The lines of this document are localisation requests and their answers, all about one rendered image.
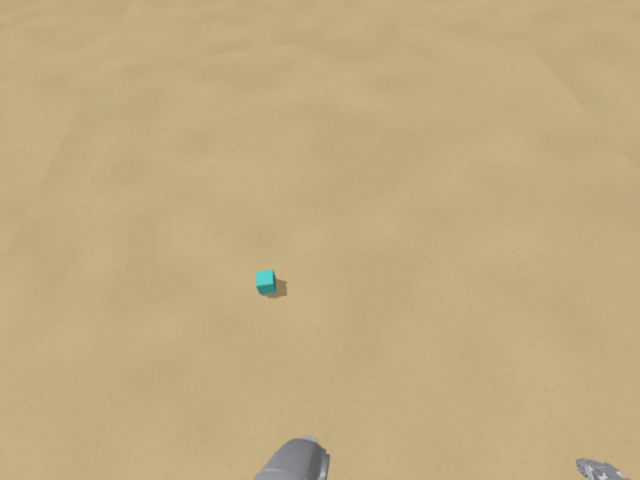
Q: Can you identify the right robot hand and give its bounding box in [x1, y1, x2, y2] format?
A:
[576, 458, 630, 480]

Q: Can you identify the cube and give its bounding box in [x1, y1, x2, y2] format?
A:
[256, 269, 276, 294]

